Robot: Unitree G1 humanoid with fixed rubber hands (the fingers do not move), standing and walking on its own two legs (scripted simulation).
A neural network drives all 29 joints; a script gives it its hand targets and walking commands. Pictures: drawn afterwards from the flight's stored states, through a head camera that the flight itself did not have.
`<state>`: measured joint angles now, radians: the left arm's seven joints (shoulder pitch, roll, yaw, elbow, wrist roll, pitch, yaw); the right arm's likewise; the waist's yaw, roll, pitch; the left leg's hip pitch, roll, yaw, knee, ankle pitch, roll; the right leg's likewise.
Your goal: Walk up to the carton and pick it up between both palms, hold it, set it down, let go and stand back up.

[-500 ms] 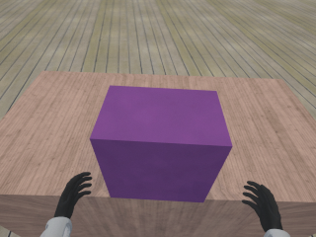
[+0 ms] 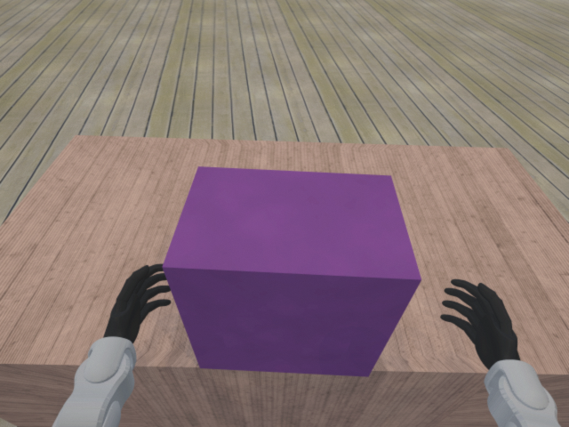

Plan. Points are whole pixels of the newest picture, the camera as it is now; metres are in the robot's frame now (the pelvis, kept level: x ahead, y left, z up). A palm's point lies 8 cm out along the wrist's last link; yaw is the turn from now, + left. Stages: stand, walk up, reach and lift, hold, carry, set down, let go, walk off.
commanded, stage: reach and lift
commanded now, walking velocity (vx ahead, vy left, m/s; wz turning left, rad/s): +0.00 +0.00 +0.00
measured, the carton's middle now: (288, 278) +0.34 +0.01 +0.02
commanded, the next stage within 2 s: none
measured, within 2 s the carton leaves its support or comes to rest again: neither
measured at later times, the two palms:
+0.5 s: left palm (133, 252) +0.31 +0.22 +0.11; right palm (514, 288) +0.27 -0.28 +0.11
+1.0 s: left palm (132, 180) +0.37 +0.22 +0.18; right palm (528, 208) +0.34 -0.29 +0.19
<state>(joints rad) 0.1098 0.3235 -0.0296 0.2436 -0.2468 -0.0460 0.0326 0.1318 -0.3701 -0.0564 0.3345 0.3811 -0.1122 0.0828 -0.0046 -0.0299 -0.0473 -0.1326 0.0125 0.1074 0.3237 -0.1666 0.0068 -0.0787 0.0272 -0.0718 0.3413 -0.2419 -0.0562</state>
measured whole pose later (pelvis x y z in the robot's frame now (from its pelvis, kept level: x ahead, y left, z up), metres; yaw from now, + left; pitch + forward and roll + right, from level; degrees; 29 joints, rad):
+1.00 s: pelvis -0.01 +0.01 +0.00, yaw -1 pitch +5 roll +0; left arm -0.57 0.38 0.14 0.16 -0.20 0.65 0.05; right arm -0.57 -0.61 -0.05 0.49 0.52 0.37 0.13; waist -0.04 -0.04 -0.10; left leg -0.26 0.02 0.13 0.31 -0.13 0.02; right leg -0.21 0.04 -0.05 0.31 -0.18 -0.05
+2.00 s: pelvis -0.02 +0.01 -0.01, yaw +0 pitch +9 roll +0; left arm -0.69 0.28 0.01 0.80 -0.16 0.14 0.06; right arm -0.68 -0.46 0.01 1.02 0.40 0.00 0.12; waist -0.02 -0.01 -0.13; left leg -0.42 0.03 0.10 0.42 -0.16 0.03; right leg -0.35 0.03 -0.07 0.40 -0.21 -0.04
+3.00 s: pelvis -0.03 +0.01 -0.01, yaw +1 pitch +16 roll -1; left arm -0.83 0.20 -0.01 1.18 -0.14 -0.21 0.10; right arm -0.80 -0.32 0.02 1.28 0.35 -0.24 0.01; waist 0.00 0.02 -0.24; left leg -0.62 0.03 0.07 0.48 -0.15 0.03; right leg -0.54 0.04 -0.10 0.44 -0.20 -0.05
